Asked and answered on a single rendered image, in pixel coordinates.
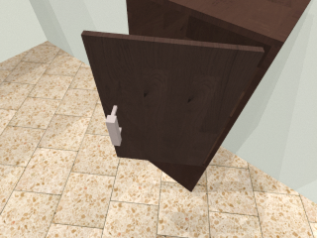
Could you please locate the cupboard door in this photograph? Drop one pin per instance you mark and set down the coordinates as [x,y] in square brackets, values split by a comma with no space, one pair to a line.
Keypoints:
[173,96]

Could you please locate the handle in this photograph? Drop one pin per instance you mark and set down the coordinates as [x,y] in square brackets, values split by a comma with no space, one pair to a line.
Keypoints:
[113,127]

